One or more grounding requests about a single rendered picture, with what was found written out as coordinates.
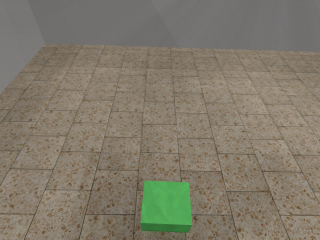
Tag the carton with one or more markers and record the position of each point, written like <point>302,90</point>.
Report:
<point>166,207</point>

